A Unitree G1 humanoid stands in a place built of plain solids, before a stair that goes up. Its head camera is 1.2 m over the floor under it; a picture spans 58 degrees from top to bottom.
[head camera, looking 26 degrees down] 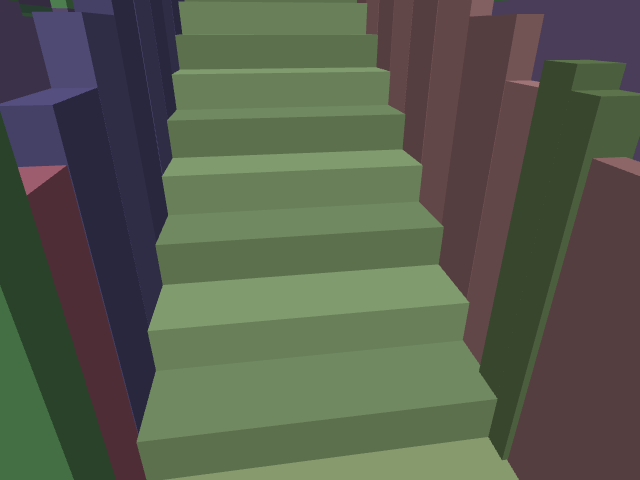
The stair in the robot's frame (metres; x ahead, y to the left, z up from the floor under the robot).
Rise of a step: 0.17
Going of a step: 0.28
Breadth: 1.09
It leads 8 degrees to the left of straight ahead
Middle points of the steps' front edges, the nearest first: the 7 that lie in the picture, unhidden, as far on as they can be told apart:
0.91 -0.03 0.17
1.19 0.01 0.34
1.47 0.05 0.50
1.74 0.09 0.67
2.02 0.13 0.84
2.30 0.18 1.01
2.57 0.22 1.17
